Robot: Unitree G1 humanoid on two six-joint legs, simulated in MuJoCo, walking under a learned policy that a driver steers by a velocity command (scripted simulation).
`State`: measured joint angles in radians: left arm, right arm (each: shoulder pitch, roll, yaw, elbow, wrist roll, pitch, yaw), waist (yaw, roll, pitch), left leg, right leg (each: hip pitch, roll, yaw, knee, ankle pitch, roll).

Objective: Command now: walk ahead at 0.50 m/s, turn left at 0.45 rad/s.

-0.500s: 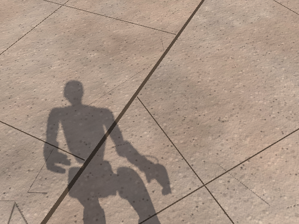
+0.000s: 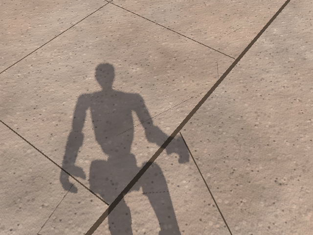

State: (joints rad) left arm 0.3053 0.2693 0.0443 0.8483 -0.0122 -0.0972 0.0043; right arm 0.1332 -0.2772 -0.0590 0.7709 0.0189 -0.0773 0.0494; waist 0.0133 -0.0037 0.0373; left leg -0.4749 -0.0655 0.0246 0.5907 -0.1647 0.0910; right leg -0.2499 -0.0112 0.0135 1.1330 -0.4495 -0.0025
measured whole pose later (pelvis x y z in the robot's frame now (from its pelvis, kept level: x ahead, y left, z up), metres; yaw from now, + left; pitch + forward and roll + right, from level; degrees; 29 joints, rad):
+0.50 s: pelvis +0.23 -0.02 +0.01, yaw +18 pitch +2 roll +0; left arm 0.05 0.24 0.04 0.66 0.02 -0.06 0.01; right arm 0.27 -0.31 -0.07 0.69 0.02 0.03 -0.03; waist -0.04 0.03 0.04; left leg -0.44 -0.09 -0.12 1.17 -0.55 -0.04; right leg -0.44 0.03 0.00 0.49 -0.09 -0.03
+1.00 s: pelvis +0.24 +0.03 +0.02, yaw +30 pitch +1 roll -2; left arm 0.17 0.31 0.08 0.80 0.00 0.03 0.03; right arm 0.20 -0.24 -0.03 0.64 -0.02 0.01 -0.01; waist 0.01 -0.05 0.02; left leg -0.26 -0.01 -0.01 0.48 -0.23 0.05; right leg -0.50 -0.04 0.00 0.99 -0.37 0.07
